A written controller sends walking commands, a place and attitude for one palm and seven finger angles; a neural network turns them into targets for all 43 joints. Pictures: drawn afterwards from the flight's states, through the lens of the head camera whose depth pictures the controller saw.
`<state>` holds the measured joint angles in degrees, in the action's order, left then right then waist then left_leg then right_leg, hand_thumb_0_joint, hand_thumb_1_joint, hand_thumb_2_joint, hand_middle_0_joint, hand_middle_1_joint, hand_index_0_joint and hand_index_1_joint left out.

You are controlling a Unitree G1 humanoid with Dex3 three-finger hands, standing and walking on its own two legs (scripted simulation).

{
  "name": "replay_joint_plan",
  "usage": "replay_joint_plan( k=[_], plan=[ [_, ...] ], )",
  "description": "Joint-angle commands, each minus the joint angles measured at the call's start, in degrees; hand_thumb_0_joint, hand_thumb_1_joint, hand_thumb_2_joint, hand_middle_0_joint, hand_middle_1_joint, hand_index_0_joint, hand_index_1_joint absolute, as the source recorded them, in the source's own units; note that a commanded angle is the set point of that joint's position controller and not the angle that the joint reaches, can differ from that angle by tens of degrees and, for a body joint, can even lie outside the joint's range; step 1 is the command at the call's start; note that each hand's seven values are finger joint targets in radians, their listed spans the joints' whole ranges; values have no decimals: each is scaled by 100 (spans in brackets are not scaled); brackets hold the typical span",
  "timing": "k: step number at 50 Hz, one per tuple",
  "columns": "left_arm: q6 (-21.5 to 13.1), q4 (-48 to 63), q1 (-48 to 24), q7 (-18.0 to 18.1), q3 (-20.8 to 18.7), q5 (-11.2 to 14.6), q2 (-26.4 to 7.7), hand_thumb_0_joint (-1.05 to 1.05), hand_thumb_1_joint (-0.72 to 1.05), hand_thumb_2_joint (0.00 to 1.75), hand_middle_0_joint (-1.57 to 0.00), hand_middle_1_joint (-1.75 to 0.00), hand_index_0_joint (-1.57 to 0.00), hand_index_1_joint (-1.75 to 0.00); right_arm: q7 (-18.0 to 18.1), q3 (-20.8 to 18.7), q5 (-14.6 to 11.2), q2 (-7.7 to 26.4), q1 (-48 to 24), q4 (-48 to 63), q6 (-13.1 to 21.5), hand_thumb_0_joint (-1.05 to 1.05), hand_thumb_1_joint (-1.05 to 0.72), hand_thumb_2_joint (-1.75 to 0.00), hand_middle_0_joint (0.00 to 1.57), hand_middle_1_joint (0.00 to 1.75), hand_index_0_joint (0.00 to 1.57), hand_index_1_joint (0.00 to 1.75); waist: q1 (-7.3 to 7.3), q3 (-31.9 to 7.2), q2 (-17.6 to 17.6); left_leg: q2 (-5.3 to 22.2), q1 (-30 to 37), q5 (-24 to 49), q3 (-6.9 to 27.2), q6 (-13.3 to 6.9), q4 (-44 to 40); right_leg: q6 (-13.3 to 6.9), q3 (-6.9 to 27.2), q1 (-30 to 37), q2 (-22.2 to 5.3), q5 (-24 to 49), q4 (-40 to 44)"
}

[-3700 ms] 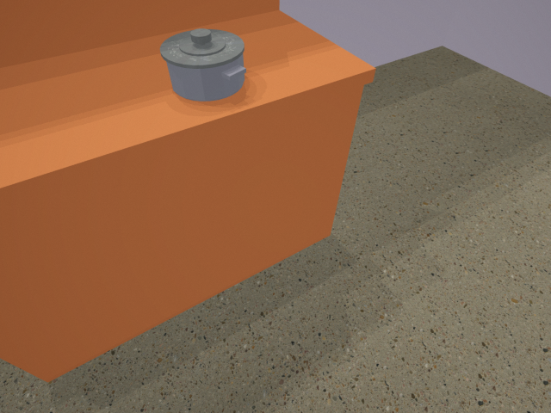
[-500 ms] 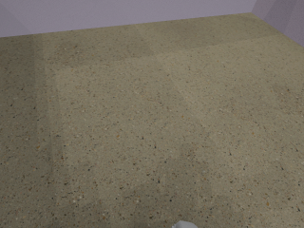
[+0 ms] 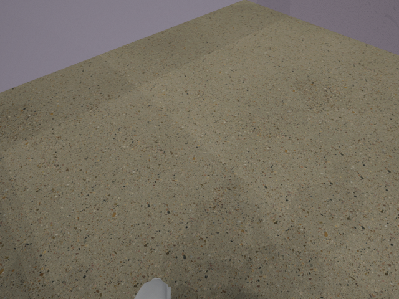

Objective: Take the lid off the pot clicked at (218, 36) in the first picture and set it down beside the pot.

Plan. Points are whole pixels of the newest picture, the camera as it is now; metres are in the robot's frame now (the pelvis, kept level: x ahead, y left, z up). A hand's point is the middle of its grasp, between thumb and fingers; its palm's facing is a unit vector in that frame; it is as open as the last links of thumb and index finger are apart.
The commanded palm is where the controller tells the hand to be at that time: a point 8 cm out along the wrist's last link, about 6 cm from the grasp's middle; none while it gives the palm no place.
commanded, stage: walk to a spot facing it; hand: left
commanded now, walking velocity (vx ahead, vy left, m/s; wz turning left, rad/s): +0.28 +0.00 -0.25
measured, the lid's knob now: out of the picture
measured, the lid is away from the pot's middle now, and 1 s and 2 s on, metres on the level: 0.00 0.00 0.00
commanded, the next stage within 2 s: turn to face it in 0.12 s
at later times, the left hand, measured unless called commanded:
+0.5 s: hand (113, 254) +0.25 +0.25 -0.18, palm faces -0.01 -0.98 -0.18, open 7.4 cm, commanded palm none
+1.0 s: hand (123, 246) +0.26 +0.22 -0.15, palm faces +0.27 -0.92 -0.28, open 7.4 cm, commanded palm none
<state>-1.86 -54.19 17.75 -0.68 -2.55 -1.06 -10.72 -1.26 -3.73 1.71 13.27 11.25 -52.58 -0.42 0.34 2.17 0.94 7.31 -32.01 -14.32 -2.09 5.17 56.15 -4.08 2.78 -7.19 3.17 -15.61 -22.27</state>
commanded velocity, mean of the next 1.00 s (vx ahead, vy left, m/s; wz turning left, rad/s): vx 0.04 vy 0.00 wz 0.41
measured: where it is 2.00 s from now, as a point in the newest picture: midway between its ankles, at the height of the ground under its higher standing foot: outside the picture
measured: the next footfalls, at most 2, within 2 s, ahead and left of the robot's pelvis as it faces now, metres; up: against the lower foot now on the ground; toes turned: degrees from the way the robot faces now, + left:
left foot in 0.24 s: +0.21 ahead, +0.14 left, +0.00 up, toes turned +0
right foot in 0.76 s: +0.24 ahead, -0.07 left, +0.00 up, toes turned +4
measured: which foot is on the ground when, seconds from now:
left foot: up 0.00-0.22, down 0.24-0.78, up 0.80-1.00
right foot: down 0.00-0.24, up 0.26-0.74, down 0.76-1.00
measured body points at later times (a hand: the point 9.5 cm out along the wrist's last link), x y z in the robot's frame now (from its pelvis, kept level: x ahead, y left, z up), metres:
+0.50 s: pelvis +0.16 +0.07 +0.00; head +0.19 +0.10 +0.45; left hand +0.25 +0.30 -0.16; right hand +0.16 -0.17 -0.14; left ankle +0.17 +0.14 -0.75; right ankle +0.15 -0.09 -0.68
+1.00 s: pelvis +0.20 +0.01 +0.00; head +0.23 -0.01 +0.44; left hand +0.24 +0.27 -0.13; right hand +0.31 -0.24 -0.16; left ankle +0.14 +0.15 -0.65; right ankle +0.20 -0.07 -0.75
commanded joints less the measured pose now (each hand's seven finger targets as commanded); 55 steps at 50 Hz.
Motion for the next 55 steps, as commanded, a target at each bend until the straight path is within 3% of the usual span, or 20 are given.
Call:
replay_joint_plan(
  k=[1, 7, 9, 10, 11, 12, 13, 14, 16, 19, 30, 34, 36, 37, 38, 39, 40, 42, 44, 55],
  plan=[
    [-174, 125, 518, 94, -299, -3, -1081, 0, 90, 90, -20, -30, -20, -30, 18, -53, -52, 325, -694, 607, 197, 0, -90, -90, 20, 30, 20, 30, 235, 121, -822, -96, -767, 71, -8, -18, -328, -688, 1481, 603, -1526, 1346, 799],
    [-163, -33, 606, 185, -283, -44, -1038, 0, 90, 90, -20, -30, -20, -30, 28, 2, -115, 207, -997, 688, 313, 0, -90, -90, 20, 30, 20, 30, 218, 240, -892, -369, 187, -283, -86, -244, -1522, -607, 1580, 489, -1541, 2653, 356],
    [-161, -12, 367, 171, -305, -7, -1056, 0, 90, 90, -20, -30, -20, -30, 119, -30, -105, 318, -179, 398, 374, 0, -90, -90, 20, 30, 20, 30, -204, -72, -662, -670, 1669, 209, -312, -334, -2532, -367, 1259, 42, -1154, 3417, -483],
    [-166, -9, 312, 160, -320, 25, -973, 0, 90, 90, -20, -30, -20, -30, 196, -91, -94, 578, 693, 138, 412, 0, -90, -90, 20, 30, 20, 30, -546, -519, -406, -474, 3048, 650, -99, -397, -2964, -159, 1093, -536, -817, 2991, -1478],
    [-152, 21, 554, 122, -295, 120, -658, 0, 90, 90, -20, -30, -20, -30, 259, -223, -1, 1249, 1426, -42, 459, 0, -90, -90, 20, 30, 20, 30, -715, -1207, 939, 1055, 4338, 1294, 1584, -841, -3100, 183, 381, -1608, -69, 816, -3038],
    [-178, 17, 773, 121, -205, 121, -437, 0, 90, 90, -20, -30, -20, -30, 248, -208, -28, 1424, 1660, -89, 405, 0, -90, -90, 20, 30, 20, 30, -579, -1409, 1723, 2121, 4474, 2224, 2871, -1415, -3612, 337, 0, -2372, 132, -1750, -4474],
    [-135, -73, 735, 169, -226, 57, -558, 0, 90, 90, -20, -30, -20, -30, 243, -111, -39, 1143, 1309, -20, 310, 0, -90, -90, 20, 30, 20, 30, -476, -955, 922, 2051, 3636, 2097, 2760, -1715, -3757, 285, 176, -2294, -227, -1746, -4920],
    [-98, -170, 627, 180, -187, 0, -438, 0, 90, 90, -20, -30, -20, -30, 254, -2, -30, 752, 887, 8, 343, 0, -90, -90, 20, 30, 20, 30, -268, -514, 710, 1631, 2943, 2079, 2275, -1601, -3922, 349, 118, -2357, -375, -1348, -5015],
    [-26, -252, 370, 115, -146, -19, -294, 0, 90, 90, -20, -30, -20, -30, 285, 165, -56, 309, 552, -15, 422, 0, -90, -90, 20, 30, 20, 30, -66, 23, 599, 1126, 2087, 2930, 1529, -1531, -4030, 495, 1, -2171, -654, -854, -4688],
    [123, -311, 471, 133, -76, 4, -195, 0, 90, 90, -20, -30, -20, -30, 307, 191, -123, 243, 513, -194, 455, 0, -90, -90, 20, 30, 20, 30, 147, -289, 832, 561, 2033, 4359, 635, -1338, -3852, 646, -260, -1612, -663, -459, -3857],
    [292, 441, -1245, 227, -160, 37, -362, 0, 90, 90, -20, -30, -20, -30, 278, -109, -44, 641, 1086, -354, 128, 0, -90, -90, 20, 30, 20, 30, -248, -241, 572, 572, 2453, 3294, 1776, -1566, -3604, 881, -317, -2073, -549, -703, -2617],
    [268, 555, -1185, 253, -173, 103, -375, 0, 90, 90, -20, -30, -20, -30, 286, -185, -42, 791, 956, -261, 56, 0, -90, -90, 20, 30, 20, 30, -181, -382, 792, 486, 2202, 3385, 2102, -1508, -3308, 779, -320, -1321, -354, -686, -1731],
    [202, 509, -903, 269, -204, 119, -466, 0, 90, 90, -20, -30, -20, -30, 275, -207, -89, 775, 811, -197, 42, 0, -90, -90, 20, 30, 20, 30, -8, -484, 644, 275, 1853, 3061, 2059, -1258, -2927, 756, -320, -505, -403, 174, -571],
    [145, 469, -704, 287, -236, 109, -626, 0, 90, 90, -20, -30, -20, -30, 251, -206, -132, 674, 779, -150, 46, 0, -90, -90, 20, 30, 20, 30, 73, -613, 342, 31, 1399, 2357, 1881, -972, -2617, 702, -117, 275, -707, 922, 85],
    [94, 425, -496, 342, -320, 51, -1068, 0, 90, 90, -20, -30, -20, -30, 219, -159, -195, 337, 876, -73, 55, 0, -90, -90, 20, 30, 20, 30, 106, -878, -953, -526, 290, 464, 1136, -560, -1719, 358, 864, 1470, -1939, 2140, 235],
    [96, 435, -214, 348, -359, 28, -1367, 0, 90, 90, -20, -30, -20, -30, 247, -192, -160, 300, 823, 82, 22, 0, -90, -90, 20, 30, 20, 30, 191, -956, -1650, -1036, -230, -2246, 288, -241, -411, -368, 1628, 1368, -3234, 3377, 180],
    [121, 505, -259, 358, -324, 42, -1311, 0, 90, 90, -20, -30, -20, -30, 245, -242, -124, 462, 735, 119, -38, 0, -90, -90, 20, 30, 20, 30, 181, -752, -1062, -795, -50, -2252, 454, -267, 571, -693, 1308, 669, -3271, 3513, 173],
    [111, 621, -870, 366, -227, 52, -871, 0, 90, 90, -20, -30, -20, -30, 160, -236, -79, 358, 716, -110, -186, 0, -90, -90, 20, 30, 20, 30, -152, -225, -964, -520, -106, -1480, 403, -154, 1301, -437, 424, 117, -2498, 3107, 250],
    [98, 658, -883, 337, -170, 49, -747, 0, 90, 90, -20, -30, -20, -30, 88, -214, -70, 316, 662, -89, -231, 0, -90, -90, 20, 30, 20, 30, -182, -143, -980, -484, -158, -1055, 206, -85, 1507, -300, -189, 62, -2196, 3277, 169],
    [159, 504, -107, 282, -252, -57, -1160, 0, 90, 90, -20, -30, -20, -30, -40, -121, -111, 367, -760, 483, -299, 0, -90, -90, 20, 30, 20, 30, 160, -51, -1209, -430, 237, -933, -234, -86, -64, -362, -758, 179, -2391, 2809, 94]
  ],
)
